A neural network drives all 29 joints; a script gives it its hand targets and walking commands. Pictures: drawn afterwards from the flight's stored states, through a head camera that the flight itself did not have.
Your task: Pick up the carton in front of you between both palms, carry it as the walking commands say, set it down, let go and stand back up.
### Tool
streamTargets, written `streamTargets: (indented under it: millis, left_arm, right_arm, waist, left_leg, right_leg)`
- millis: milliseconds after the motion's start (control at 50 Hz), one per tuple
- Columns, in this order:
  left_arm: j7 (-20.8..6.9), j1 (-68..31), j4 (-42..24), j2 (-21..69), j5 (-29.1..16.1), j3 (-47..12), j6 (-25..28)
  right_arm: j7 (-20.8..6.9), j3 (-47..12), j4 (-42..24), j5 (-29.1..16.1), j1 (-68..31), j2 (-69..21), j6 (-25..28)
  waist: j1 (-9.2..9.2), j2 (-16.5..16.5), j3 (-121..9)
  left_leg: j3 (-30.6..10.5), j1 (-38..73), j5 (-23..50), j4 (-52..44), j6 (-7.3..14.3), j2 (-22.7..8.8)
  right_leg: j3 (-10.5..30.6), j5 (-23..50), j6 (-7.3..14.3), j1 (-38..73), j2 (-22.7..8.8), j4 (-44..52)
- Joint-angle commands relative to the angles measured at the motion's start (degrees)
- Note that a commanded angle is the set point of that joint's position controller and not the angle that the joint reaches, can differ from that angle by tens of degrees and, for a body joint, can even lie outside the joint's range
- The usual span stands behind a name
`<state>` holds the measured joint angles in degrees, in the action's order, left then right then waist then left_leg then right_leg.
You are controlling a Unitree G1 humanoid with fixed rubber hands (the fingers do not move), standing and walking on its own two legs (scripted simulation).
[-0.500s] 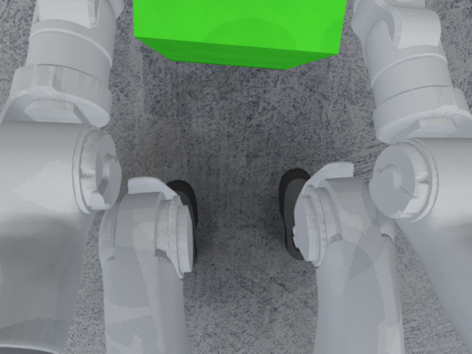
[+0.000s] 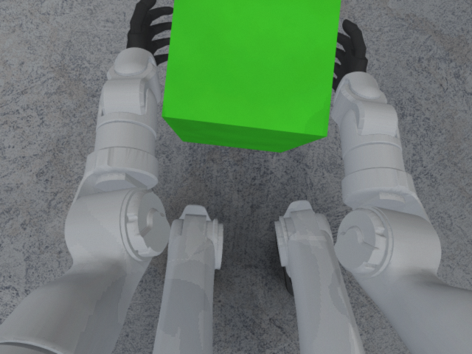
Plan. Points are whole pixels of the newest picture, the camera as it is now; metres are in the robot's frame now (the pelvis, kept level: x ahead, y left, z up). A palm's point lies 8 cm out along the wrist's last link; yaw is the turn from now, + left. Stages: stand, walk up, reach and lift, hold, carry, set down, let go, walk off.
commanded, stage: reach and lift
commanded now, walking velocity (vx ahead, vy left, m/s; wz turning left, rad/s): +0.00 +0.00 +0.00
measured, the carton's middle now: (243, 81) +0.53 +0.00 -0.15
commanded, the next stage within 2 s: none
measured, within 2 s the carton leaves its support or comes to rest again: neither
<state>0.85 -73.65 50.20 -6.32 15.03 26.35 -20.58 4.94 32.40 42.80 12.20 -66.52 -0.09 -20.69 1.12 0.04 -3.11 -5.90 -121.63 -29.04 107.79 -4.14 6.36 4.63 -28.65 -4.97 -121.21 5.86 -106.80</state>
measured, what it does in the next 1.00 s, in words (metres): rises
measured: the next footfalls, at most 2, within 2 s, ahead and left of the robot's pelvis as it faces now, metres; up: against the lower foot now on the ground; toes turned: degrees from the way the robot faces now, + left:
none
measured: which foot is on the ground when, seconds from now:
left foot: down 0.00-1.00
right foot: down 0.00-1.00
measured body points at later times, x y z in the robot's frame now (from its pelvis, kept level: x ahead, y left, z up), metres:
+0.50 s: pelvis +0.03 +0.00 +0.11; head +0.25 +0.01 +0.50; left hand +0.51 +0.15 +0.06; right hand +0.49 -0.15 +0.05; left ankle +0.12 +0.13 -0.42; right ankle +0.12 -0.14 -0.42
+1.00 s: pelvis +0.08 +0.00 +0.25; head +0.19 +0.00 +0.69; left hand +0.45 +0.15 +0.22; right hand +0.45 -0.15 +0.20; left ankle +0.11 +0.13 -0.42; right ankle +0.12 -0.14 -0.42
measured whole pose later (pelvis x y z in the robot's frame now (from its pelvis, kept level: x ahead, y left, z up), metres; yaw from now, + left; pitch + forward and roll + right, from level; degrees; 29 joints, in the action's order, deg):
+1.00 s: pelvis +0.08 +0.00 +0.25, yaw +1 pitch +23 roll +0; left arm 1.3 -29.4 33.0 7.0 13.0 20.9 -19.6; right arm 2.5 21.7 32.3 11.6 -27.5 -7.4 -20.5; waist -0.3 -0.1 -10.7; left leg -7.4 -56.0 -22.4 55.7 -2.0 4.2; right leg 8.0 -22.1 -2.2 -56.2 4.3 -55.7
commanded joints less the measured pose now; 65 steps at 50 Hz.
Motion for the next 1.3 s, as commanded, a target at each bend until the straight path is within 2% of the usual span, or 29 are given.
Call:
streamTargets:
  millis: [0, 20, 40, 120, 200, 220, 260, 320, 340, 360, 380, 420, 460, 480, 620, 640, 680, 700, 840, 880, 900, 940, 1000, 1020, 1040, 1060, 1100, 1220, 1280]
  left_arm:
    - [-13.2, -30.5, 3.8, 58.6, -6.6, -18.7, 0.2]
    - [-13.2, -30.3, 3.8, 57.7, -5.7, -18.3, -0.1]
    - [-13.3, -30.9, 2.2, 59.2, -7.2, -20.4, -0.1]
    - [-13.7, -27.3, 0.4, 62.6, -6.7, -22.0, -1.2]
    - [-14.2, -26.4, -5.2, 65.1, -8.7, -26.5, -1.5]
    - [-14.2, -23.1, -2.5, 67.9, -9.9, -26.3, -2.1]
    - [-14.3, -23.0, -6.5, 69.4, -10.8, -29.6, -2.0]
    - [-14.4, -20.7, -8.8, 70.5, -13.0, -33.2, -2.2]
    - [-14.4, -21.8, -9.5, 69.5, -13.0, -33.4, -2.2]
    - [-14.1, -18.9, -8.8, 70.8, -12.7, -33.2, -2.0]
    - [-14.1, -17.1, -8.2, 69.9, -12.0, -32.5, -2.2]
    - [-14.0, -15.5, -9.1, 69.3, -12.6, -33.3, -1.7]
    - [-13.4, -13.7, -9.9, 70.9, -12.8, -34.1, -0.9]
    - [-13.3, -11.9, -8.9, 70.5, -12.8, -34.1, -1.2]
    - [-13.0, -2.0, -7.3, 71.9, -10.0, -32.2, 0.2]
    - [-12.9, -1.0, -7.5, 72.0, -10.5, -32.9, 0.6]
    - [-12.8, -2.5, -8.7, 72.0, -11.1, -33.4, 1.1]
    - [-12.7, 0.8, -8.2, 71.4, -9.3, -32.7, 1.1]
    - [-12.9, 7.7, -11.5, 74.3, -10.7, -36.5, 1.2]
    - [-13.1, 13.7, -11.9, 72.2, -9.8, -36.2, 1.2]
    - [-13.1, 12.6, -12.3, 72.3, -10.4, -37.1, 0.9]
    - [-13.3, 17.6, -12.1, 71.7, -9.0, -37.0, 0.9]
    - [-13.3, 20.1, -14.4, 72.2, -9.3, -38.8, 1.1]
    - [-13.3, 21.5, -15.9, 73.5, -11.1, -40.4, 1.1]
    - [-13.5, 22.7, -16.2, 73.5, -10.9, -40.7, 1.1]
    - [-13.7, 21.5, -16.7, 72.6, -11.4, -41.3, 0.6]
    - [-13.6, 26.6, -18.8, 71.3, -11.1, -42.6, -0.1]
    - [-13.8, 32.4, -21.9, 72.2, -11.5, -44.6, -4.1]
    - [-13.8, 35.1, -25.3, 70.2, -11.5, -46.1, -7.1]
  right_arm:
    - [-14.3, -24.7, -1.3, -6.2, -45.2, -50.6, 1.2]
    - [-14.1, -24.7, -1.7, -6.1, -45.9, -51.4, 0.8]
    - [-14.4, -25.5, -2.7, -6.4, -43.9, -51.6, 0.7]
    - [-16.0, -28.9, -4.0, -8.2, -42.7, -55.9, -0.4]
    - [-16.8, -33.9, -6.7, -11.1, -40.4, -60.2, -1.0]
    - [-16.6, -34.8, -7.1, -10.2, -41.9, -60.2, -1.3]
    - [-16.5, -36.0, -8.6, -11.4, -37.4, -61.1, -1.2]
    - [-16.8, -39.1, -9.9, -11.7, -33.8, -61.3, -1.4]
    - [-17.0, -38.6, -8.3, -12.8, -33.4, -62.7, -1.7]
    - [-17.0, -40.2, -9.5, -12.2, -32.3, -63.0, -1.5]
    - [-17.0, -39.1, -8.5, -13.0, -31.1, -63.3, -1.4]
    - [-16.5, -40.4, -8.8, -13.4, -28.9, -63.9, -1.4]
    - [-16.5, -40.3, -6.9, -11.9, -25.5, -64.2, -1.2]
    - [-16.4, -39.3, -6.8, -11.8, -22.3, -63.2, -0.9]
    - [-16.4, -38.2, -7.0, -8.5, -15.3, -63.1, 0.6]
    - [-16.4, -39.0, -6.4, -9.7, -14.3, -63.5, 1.0]
    - [-16.4, -39.7, -6.2, -9.0, -14.4, -63.5, 1.1]
    - [-16.3, -38.9, -4.7, -8.7, -11.3, -64.4, 1.1]
    - [-16.6, -43.2, -8.5, -8.9, -2.7, -66.4, 1.4]
    - [-16.6, -44.8, -8.3, -10.1, 0.5, -68.2, 1.0]
    - [-16.6, -44.2, -7.9, -8.5, 3.3, -67.6, 0.9]
    - [-16.4, -44.9, -9.3, -9.4, 5.0, -66.7, 1.3]
    - [-16.2, -47.1, -10.4, -9.0, 9.5, -67.2, 1.4]
    - [-16.2, -46.6, -10.6, -8.5, 12.3, -66.3, 1.3]
    - [-16.0, -48.0, -12.2, -9.4, 11.1, -66.8, 1.2]
    - [-15.8, -47.5, -12.1, -8.7, 13.4, -66.0, 1.1]
    - [-15.9, -50.6, -14.7, -10.7, 14.3, -68.5, 0.4]
    - [-16.5, -51.5, -19.3, -10.3, 20.8, -65.4, -3.7]
    - [-16.6, -52.2, -21.3, -11.3, 23.9, -65.8, -6.5]
  waist:
    - [2.14, -1.2, -56.3]
    - [0.00, -2.7, -55.9]
    - [3.65, -2.1, -58.7]
    - [-0.67, -3.9, -64.3]
    - [-1.92, -1.8, -69.3]
    - [0.33, -0.2, -70.4]
    - [-0.67, -3.1, -73.0]
    - [2.23, -0.9, -69.9]
    - [-0.21, -3.4, -69.7]
    - [1.55, -0.7, -68.6]
    - [-0.96, -2.4, -67.0]
    - [-1.37, -1.6, -64.7]
    - [-1.41, -2.1, -64.7]
    - [1.19, -0.5, -62.6]
    - [0.62, -0.8, -52.8]
    - [-1.85, -2.6, -53.1]
    - [0.62, 0.3, -51.1]
    - [-1.66, -0.6, -49.7]
    - [-0.26, -1.7, -46.5]
    - [-3.62, 0.1, -44.3]
    - [-0.28, 1.6, -44.1]
    - [-3.02, -0.8, -40.1]
    - [-2.48, 0.3, -38.1]
    - [0.29, 0.3, -38.1]
    - [-1.77, 1.0, -36.8]
    - [0.60, -0.8, -34.9]
    - [-3.14, 0.7, -34.8]
    - [-0.96, -0.1, -26.1]
    - [-2.51, -0.6, -18.9]
  left_leg:
    - [10.3, 30.7, 1.6, -14.2, 3.8, 3.4]
    - [10.9, 29.3, 1.6, -14.7, 3.6, 3.3]
    - [9.7, 33.1, 3.6, -15.5, 3.4, 2.9]
    - [11.1, 38.0, 6.0, -17.9, 3.0, 3.5]
    - [10.9, 43.4, 12.4, -20.0, 3.2, 3.6]
    - [10.3, 44.5, 11.8, -20.7, 3.1, 4.0]
    - [11.0, 47.5, 13.8, -21.9, 2.3, 3.9]
    - [9.6, 49.2, 15.1, -24.0, 1.7, 3.6]
    - [10.4, 50.5, 13.2, -25.4, 1.8, 3.8]
    - [9.8, 50.7, 14.0, -25.4, 2.1, 3.7]
    - [10.2, 51.7, 13.5, -27.3, 2.0, 3.7]
    - [10.0, 52.4, 13.2, -28.2, 2.3, 3.6]
    - [9.4, 54.7, 13.7, -31.0, 1.9, 4.0]
    - [8.6, 55.4, 14.4, -31.4, 1.7, 3.7]
    - [5.8, 63.0, 15.9, -39.8, 2.5, 3.0]
    - [7.1, 63.5, 15.3, -41.0, 2.2, 3.2]
    - [5.4, 66.2, 13.8, -43.3, 2.8, 2.6]
    - [5.4, 68.0, 14.5, -44.6, 2.7, 2.6]
    - [4.1, 77.5, 18.8, -52.2, 2.8, 1.8]
    - [4.0, 80.0, 21.6, -55.4, 3.4, 1.6]
    - [3.4, 81.0, 20.8, -56.0, 3.3, 1.3]
    - [2.8, 85.8, 23.7, -59.1, 3.7, 1.2]
    - [2.8, 89.3, 27.4, -62.2, 3.6, 1.1]
    - [2.1, 91.9, 27.3, -63.6, 3.2, 0.9]
    - [1.7, 92.8, 29.1, -64.9, 3.4, 0.8]
    - [2.1, 92.5, 26.6, -66.7, 3.2, 0.8]
    - [1.7, 97.1, 31.0, -68.9, 3.7, 0.3]
    - [1.0, 106.2, 32.6, -77.1, 3.5, -0.4]
    - [0.6, 110.1, 32.6, -81.2, 3.6, -0.9]
  right_leg:
    - [-11.9, 4.3, 2.8, 31.3, 4.3, 12.3]
    - [-11.0, 3.3, 3.0, 31.1, 4.0, 12.5]
    - [-11.7, 5.8, 3.1, 32.6, 4.2, 13.5]
    - [-10.8, 7.0, 2.8, 36.3, 3.6, 15.7]
    - [-10.7, 12.7, 2.1, 41.2, 4.1, 18.3]
    - [-11.5, 12.1, 1.9, 43.5, 3.9, 19.1]
    - [-10.5, 14.5, 2.2, 46.6, 4.1, 20.2]
    - [-10.9, 15.7, 2.4, 48.7, 4.1, 22.8]
    - [-9.9, 14.0, 2.6, 49.1, 4.1, 23.6]
    - [-10.0, 14.1, 2.6, 49.7, 4.3, 24.5]
    - [-9.5, 13.5, 2.4, 49.7, 4.2, 25.5]
    - [-8.8, 13.4, 2.2, 51.9, 4.1, 27.2]
    - [-8.7, 14.8, 2.4, 55.0, 4.3, 28.1]
    - [-8.7, 15.1, 2.7, 56.1, 4.3, 30.1]
    - [-6.5, 14.9, 3.5, 60.4, 4.0, 38.3]
    - [-5.9, 15.0, 3.5, 63.4, 3.8, 39.1]
    - [-6.5, 13.5, 3.5, 63.6, 3.8, 41.1]
    - [-5.3, 13.7, 3.7, 65.1, 3.4, 42.7]
    - [-2.6, 19.5, 4.3, 78.1, 2.5, 50.8]
    - [-2.3, 21.5, 3.5, 81.1, 2.3, 53.8]
    - [-1.7, 22.0, 3.8, 84.2, 1.7, 55.3]
    - [-1.8, 22.8, 3.7, 83.1, 1.6, 57.6]
    - [-0.6, 27.7, 4.0, 89.4, 1.4, 61.9]
    - [-0.7, 28.1, 4.1, 91.9, 1.3, 62.9]
    - [-0.8, 28.8, 4.3, 92.5, 1.5, 64.4]
    - [0.3, 29.0, 4.6, 96.0, 0.8, 65.4]
    - [-0.2, 30.8, 4.0, 98.9, 0.8, 68.1]
    - [0.1, 33.2, 3.8, 107.5, 0.1, 75.5]
    - [-0.2, 31.2, 3.9, 109.4, -0.3, 79.6]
